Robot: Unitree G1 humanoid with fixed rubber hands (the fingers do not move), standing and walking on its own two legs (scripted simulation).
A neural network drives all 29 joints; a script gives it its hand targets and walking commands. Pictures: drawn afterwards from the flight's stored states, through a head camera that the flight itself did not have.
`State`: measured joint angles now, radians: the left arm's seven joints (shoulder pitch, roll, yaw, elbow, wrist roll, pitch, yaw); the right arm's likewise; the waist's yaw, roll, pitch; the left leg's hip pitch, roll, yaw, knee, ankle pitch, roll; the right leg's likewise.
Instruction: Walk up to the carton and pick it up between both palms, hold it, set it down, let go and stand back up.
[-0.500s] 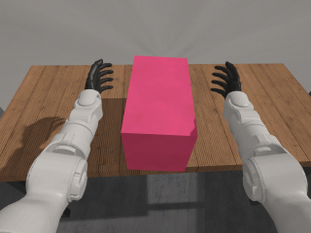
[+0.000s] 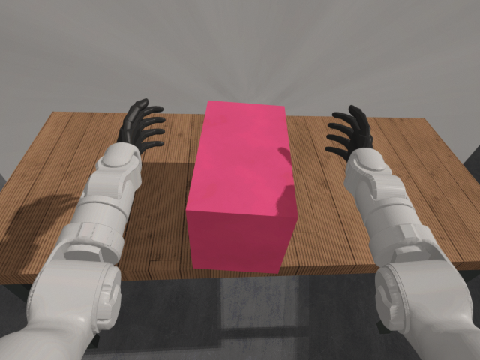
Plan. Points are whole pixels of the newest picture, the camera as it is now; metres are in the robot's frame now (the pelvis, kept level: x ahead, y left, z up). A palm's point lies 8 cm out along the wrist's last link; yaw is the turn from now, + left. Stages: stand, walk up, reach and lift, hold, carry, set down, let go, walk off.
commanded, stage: set down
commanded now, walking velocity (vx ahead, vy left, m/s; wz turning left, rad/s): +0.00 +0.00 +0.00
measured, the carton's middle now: (241, 182) +0.48 -0.04 +0.01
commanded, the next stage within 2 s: none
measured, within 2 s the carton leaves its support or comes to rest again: neither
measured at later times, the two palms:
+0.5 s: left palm (124, 204) +0.36 +0.17 +0.09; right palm (359, 208) +0.33 -0.22 +0.10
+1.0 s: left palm (113, 265) +0.29 +0.18 +0.04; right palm (363, 263) +0.26 -0.22 +0.05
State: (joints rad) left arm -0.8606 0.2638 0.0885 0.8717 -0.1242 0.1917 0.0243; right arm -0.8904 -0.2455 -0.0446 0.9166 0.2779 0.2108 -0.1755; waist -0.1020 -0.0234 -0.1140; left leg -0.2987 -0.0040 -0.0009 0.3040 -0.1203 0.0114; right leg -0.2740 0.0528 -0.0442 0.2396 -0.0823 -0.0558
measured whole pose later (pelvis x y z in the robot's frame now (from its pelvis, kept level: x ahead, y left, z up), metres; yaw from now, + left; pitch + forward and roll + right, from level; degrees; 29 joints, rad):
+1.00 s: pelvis +0.02 +0.02 +0.00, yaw -2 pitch -1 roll -1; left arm 0.05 0.18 -0.09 0.18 -0.16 0.01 0.09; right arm 0.08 -0.22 -0.04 0.16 0.25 0.04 -0.07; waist 0.00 -0.01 0.00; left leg -0.11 0.00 0.04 0.30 -0.18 0.03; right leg -0.08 0.06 0.01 0.20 -0.11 -0.04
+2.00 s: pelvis +0.04 +0.01 +0.00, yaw -4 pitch -2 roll -1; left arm 0.37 0.20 -0.06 0.17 -0.05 0.09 0.03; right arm 0.37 -0.15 -0.02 0.34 0.10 -0.13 -0.01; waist 0.05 -0.01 -0.02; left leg -0.07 0.00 0.06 0.33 -0.23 0.02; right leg -0.08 0.06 0.03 0.29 -0.18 -0.04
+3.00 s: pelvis +0.03 +0.01 -0.01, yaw -3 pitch -1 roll -1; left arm 0.25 0.24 -0.03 0.40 0.01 0.19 0.01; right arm 0.13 -0.16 -0.07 0.89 0.00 -0.28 0.04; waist 0.02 -0.04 -0.02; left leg -0.16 0.01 0.05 0.45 -0.28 0.01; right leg -0.17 0.07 0.02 0.42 -0.24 -0.05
